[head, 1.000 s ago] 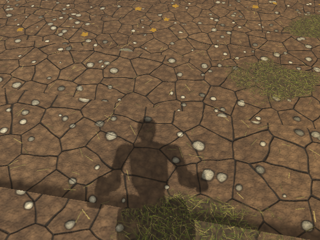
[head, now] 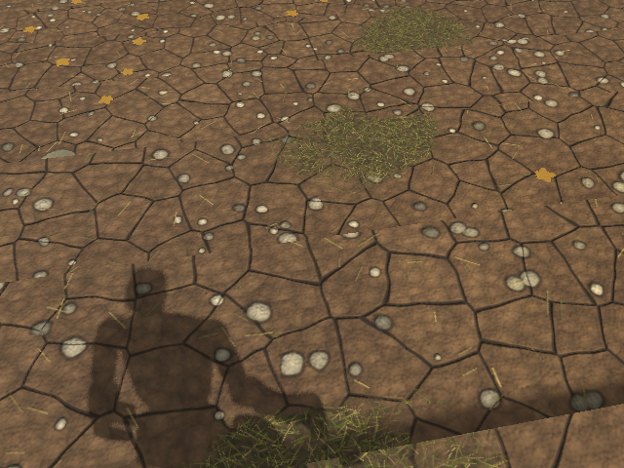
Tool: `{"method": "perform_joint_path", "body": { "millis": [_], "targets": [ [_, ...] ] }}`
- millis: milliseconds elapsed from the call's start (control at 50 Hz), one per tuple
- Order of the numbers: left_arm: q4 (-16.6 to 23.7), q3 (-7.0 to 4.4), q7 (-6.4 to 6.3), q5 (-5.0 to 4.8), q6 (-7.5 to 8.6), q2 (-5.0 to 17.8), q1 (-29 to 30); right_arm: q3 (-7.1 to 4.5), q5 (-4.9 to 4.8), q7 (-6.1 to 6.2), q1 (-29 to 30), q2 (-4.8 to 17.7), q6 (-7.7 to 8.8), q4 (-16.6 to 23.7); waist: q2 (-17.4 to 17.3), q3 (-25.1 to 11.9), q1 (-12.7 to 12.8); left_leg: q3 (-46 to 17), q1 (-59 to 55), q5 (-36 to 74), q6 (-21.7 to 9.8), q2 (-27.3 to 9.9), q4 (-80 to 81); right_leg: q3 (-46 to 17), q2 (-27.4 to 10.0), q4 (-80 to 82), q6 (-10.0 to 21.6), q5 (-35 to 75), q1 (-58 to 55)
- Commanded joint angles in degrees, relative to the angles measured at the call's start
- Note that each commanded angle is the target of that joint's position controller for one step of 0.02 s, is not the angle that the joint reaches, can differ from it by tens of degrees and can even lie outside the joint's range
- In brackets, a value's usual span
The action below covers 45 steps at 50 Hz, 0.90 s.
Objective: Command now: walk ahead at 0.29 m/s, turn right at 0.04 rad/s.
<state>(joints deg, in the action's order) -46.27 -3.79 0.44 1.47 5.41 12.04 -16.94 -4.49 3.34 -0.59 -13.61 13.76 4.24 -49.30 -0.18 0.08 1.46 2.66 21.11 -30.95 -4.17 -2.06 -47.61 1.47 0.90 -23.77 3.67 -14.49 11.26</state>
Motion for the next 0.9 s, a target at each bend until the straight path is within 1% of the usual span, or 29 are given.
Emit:
{"method": "perform_joint_path", "body": {
  "millis": [20,100,140,160,180,200,220,240,280,320,380,420,480,540,580,600,620,640,660,680,700,720,740,780,820,840,860,880,900],
  "targets": [
    [3.9,-1.05,-0.90,0.20,0.53,6.8,4.4,0.50,0.73,-0.68,2.9,1.0,1.21,3.5,4.9,4.0,-1.7,0.3,1.5,4.5,-1.9,-0.4,5.6,-14.8,-13.1,18.0,9.0,-15.2,0.8],
    [3.0,-1.80,1.12,1.63,-1.18,10.3,6.0,0.85,-1.03,-3.28,-2.6,3.0,2.61,0.9,3.7,3.9,-4.8,1.1,-15.5,21.6,-1.4,1.7,18.3,-11.3,-13.0,12.4,10.4,-14.0,8.8],
    [1.2,-1.26,1.64,2.87,-0.95,8.0,3.1,0.35,-0.12,-2.58,-8.1,5.4,4.26,-0.2,1.1,2.3,-5.9,-0.5,-24.1,19.0,-1.7,1.3,19.3,-9.6,-10.2,1.3,10.1,-15.0,11.5],
    [1.6,-0.25,1.72,3.94,-0.52,3.7,2.7,-0.48,1.64,-1.28,-15.8,8.5,5.18,-1.7,-7.5,0.1,-8.6,-12.5,-29.3,15.0,-6.8,-6.3,25.4,-5.0,-3.4,-16.9,6.2,-14.5,16.4],
    [4.2,0.95,3.11,4.08,0.92,0.2,4.0,-0.91,1.06,-0.74,-21.1,13.3,5.20,-0.6,-15.2,-1.0,-9.7,-43.8,-36.9,7.4,-19.4,-20.0,36.3,-5.9,5.0,-28.7,2.8,-18.7,32.4],
    [3.0,0.31,2.89,2.76,1.38,2.9,8.3,-0.24,1.42,-0.72,-18.9,9.9,5.12,-1.6,-7.3,8.2,-10.4,-43.4,-34.2,-7.2,-16.8,-20.0,40.7,-14.0,1.7,-34.1,4.8,-14.1,42.2],
    [1.3,0.04,2.11,2.66,1.64,4.4,6.9,0.38,0.30,-1.06,-13.2,7.5,4.70,-1.0,-4.9,8.8,-7.2,-36.8,-31.5,-7.1,-14.0,-17.9,40.4,-11.8,-0.2,-37.7,4.8,-8.7,41.6],
    [-0.5,-0.74,1.34,2.81,1.49,6.2,5.1,1.51,-0.03,-1.14,-10.2,4.4,4.13,-0.2,-2.4,6.8,-5.1,-31.0,-28.9,1.7,-13.2,-16.0,40.4,-9.7,-1.6,-39.0,4.8,-6.0,37.7],
    [-0.2,0.10,1.53,3.61,0.74,3.3,5.7,3.15,-0.03,-0.56,-6.7,0.9,3.68,0.2,-3.6,5.7,-1.0,-20.0,-21.8,29.7,-11.0,-13.2,40.0,-6.5,-4.3,-36.7,4.5,-1.5,29.8],
    [-0.5,-0.04,2.81,2.16,-0.25,3.1,7.0,3.16,-0.20,0.31,-5.8,1.9,3.93,1.0,-3.7,2.7,-0.4,-11.2,-19.3,49.9,-9.8,-9.4,39.6,-2.6,-4.0,-32.5,1.5,5.1,24.6],
    [0.7,0.48,4.06,1.24,-1.66,1.8,12.2,2.60,0.05,-0.91,-10.8,4.3,3.81,-2.1,-3.0,1.8,-0.8,-4.1,-16.6,65.1,-8.3,-6.3,36.9,0.8,-3.2,-19.1,-3.4,13.6,19.5],
    [0.6,0.40,3.75,0.86,-2.39,2.6,13.4,1.78,-0.42,-2.27,-12.7,6.3,3.46,-3.9,-4.0,1.8,-0.7,-4.5,-16.8,69.7,-8.5,-8.0,34.8,-0.1,-2.9,-14.9,-4.5,15.6,17.8],
    [-0.1,-0.47,3.38,1.13,-1.92,5.3,14.5,1.17,-0.26,-3.29,-12.3,6.7,2.78,-4.6,-3.1,1.2,-0.4,-6.1,-20.7,72.2,-7.4,-10.1,30.8,-2.1,-3.0,-11.5,-3.9,16.5,19.4],
    [-0.5,-0.63,2.88,1.00,-1.50,5.4,16.7,0.77,0.16,-3.49,-12.7,6.6,1.53,-5.3,-3.3,0.2,-1.0,-6.4,-22.6,73.1,-6.9,-10.2,26.8,-0.4,-2.2,-9.4,-1.9,14.5,16.1],
    [-2.0,-1.37,2.44,-0.32,-0.78,7.6,13.9,0.43,-1.35,-4.29,-10.7,7.2,1.14,-4.2,-0.8,-2.7,0.6,-4.7,-17.0,76.5,-3.2,-5.2,20.6,1.4,0.0,-5.2,2.3,26.3,2.1],
    [-1.7,-1.85,2.04,-1.03,-0.23,10.7,12.8,0.63,-1.73,-4.39,-12.8,6.2,1.07,-3.4,1.8,-9.0,-1.3,-4.1,-10.1,67.1,0.8,-1.2,15.2,-3.2,-3.6,-6.9,8.4,42.3,-11.3],
    [-1.6,-0.76,2.30,-2.00,0.18,9.5,9.3,2.55,-2.15,-4.27,-17.2,2.1,1.34,-3.4,5.7,-19.6,-1.5,-4.7,-2.5,42.9,5.6,1.1,4.7,-14.9,-14.1,-7.0,16.7,49.5,-25.8],
    [-4.5,-0.02,2.34,-0.85,-0.17,6.6,-1.1,2.17,-1.36,-4.18,-13.7,2.6,0.81,-2.8,9.2,-21.7,3.1,-3.3,4.3,-2.0,9.3,5.7,-11.7,-25.1,-20.8,-1.7,19.7,47.4,-28.6],
    [-6.4,-1.41,1.83,0.98,0.99,10.1,-5.6,1.67,-0.67,-3.79,-7.0,3.8,0.04,0.2,8.1,-15.7,4.7,-6.4,10.5,-15.0,9.0,4.1,-23.7,-26.5,-21.4,1.3,18.0,41.1,-23.2],
    [-5.6,-3.02,1.02,0.70,1.86,13.1,-1.8,1.60,-0.20,-2.75,-3.9,5.0,-0.44,1.1,5.3,-7.4,3.3,-7.7,13.2,-13.8,7.9,0.2,-24.5,-22.7,-20.5,4.6,15.5,35.7,-13.9],
    [-3.6,-1.61,0.56,-0.20,2.15,9.0,5.7,2.08,-0.01,-1.77,-5.5,4.8,-0.56,0.4,2.5,-5.0,0.1,-8.1,8.9,-11.1,7.6,-2.5,-20.8,-19.3,-18.9,7.5,14.2,31.4,-5.6],
    [-2.5,0.41,0.54,-1.30,2.39,3.7,11.8,3.02,0.22,-1.29,-6.7,1.9,-0.60,-0.6,2.1,-3.1,-3.0,-8.2,3.7,-9.5,8.3,-4.7,-15.0,-16.3,-16.4,9.6,12.2,27.2,2.0],
    [-2.2,1.25,1.13,-2.31,2.29,2.6,14.8,3.73,0.68,-1.29,-8.9,-0.3,-0.70,-1.9,1.9,-3.0,-5.9,-7.0,-3.8,-8.4,9.7,-5.5,-10.6,-12.9,-13.6,10.2,10.0,24.4,8.9],
    [-1.0,0.27,2.92,-2.44,2.37,7.7,21.7,3.59,-1.15,-3.43,-14.2,0.6,-1.31,-4.2,0.5,-3.3,-10.4,-1.3,-14.3,4.7,11.8,-3.9,2.3,-5.9,-7.1,8.2,5.6,18.1,17.7],
    [-2.6,-0.07,5.42,-2.15,1.60,9.3,20.8,3.05,-2.70,-5.21,-14.2,3.3,-1.30,-4.8,1.9,-2.3,-8.8,1.5,-16.3,21.1,11.1,-1.2,12.7,-6.5,-5.6,4.0,3.4,6.0,18.1],
    [-4.2,0.38,6.43,-1.89,0.84,8.4,16.6,2.69,-1.66,-5.66,-14.4,5.2,-1.08,-4.3,1.4,-2.2,-7.9,0.6,-16.2,22.3,9.1,-1.7,13.2,-8.5,-6.0,3.2,1.7,0.0,17.6],
    [-5.6,0.21,6.64,-2.30,0.34,8.4,12.9,2.13,-1.72,-5.43,-11.0,7.5,-0.55,-2.2,1.2,-0.7,-5.6,-0.3,-10.2,18.5,6.0,-2.3,17.6,-9.4,-5.9,3.2,1.2,-6.9,13.8],
    [-4.7,-0.65,5.49,-2.00,0.32,9.4,9.5,1.79,-2.31,-5.23,-5.1,10.5,0.05,-0.4,-2.0,1.1,-0.3,-3.4,-1.0,10.4,0.6,-3.9,21.8,-5.5,-3.2,2.3,0.1,-10.9,7.7],
    [-3.6,-0.57,4.16,-1.03,0.23,9.6,11.3,1.59,-2.50,-5.19,-1.4,10.2,0.23,-0.3,-3.3,2.2,0.4,-5.4,5.1,-0.2,-1.5,-4.4,25.8,-2.6,-1.6,0.0,-1.4,-8.0,2.9]
  ]
}}
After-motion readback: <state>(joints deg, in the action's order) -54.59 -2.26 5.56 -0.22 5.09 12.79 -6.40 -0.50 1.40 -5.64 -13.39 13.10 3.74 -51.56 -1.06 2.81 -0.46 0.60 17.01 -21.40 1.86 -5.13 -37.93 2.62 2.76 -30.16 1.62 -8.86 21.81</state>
